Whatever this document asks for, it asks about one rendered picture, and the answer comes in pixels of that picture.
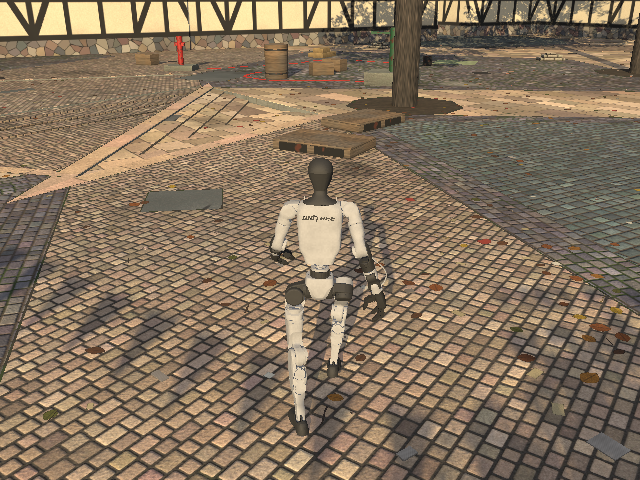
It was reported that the left robot forearm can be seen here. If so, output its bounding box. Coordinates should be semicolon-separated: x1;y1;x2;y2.
269;235;281;256

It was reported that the right robot hand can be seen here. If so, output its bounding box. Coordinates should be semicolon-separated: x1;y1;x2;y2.
363;291;387;322

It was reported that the right robot upper arm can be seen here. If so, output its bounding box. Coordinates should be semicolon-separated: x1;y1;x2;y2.
341;201;368;258

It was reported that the right robot forearm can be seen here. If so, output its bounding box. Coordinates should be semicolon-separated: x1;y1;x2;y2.
359;242;383;295

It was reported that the robot left thigh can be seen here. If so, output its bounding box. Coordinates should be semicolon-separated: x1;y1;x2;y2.
284;280;308;367

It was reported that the robot left foot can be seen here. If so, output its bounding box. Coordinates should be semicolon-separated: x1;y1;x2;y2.
288;408;309;436

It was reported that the left robot upper arm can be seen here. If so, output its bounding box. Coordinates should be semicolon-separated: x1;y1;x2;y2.
271;200;300;251

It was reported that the left robot hand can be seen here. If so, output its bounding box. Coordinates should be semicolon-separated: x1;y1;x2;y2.
270;248;295;265

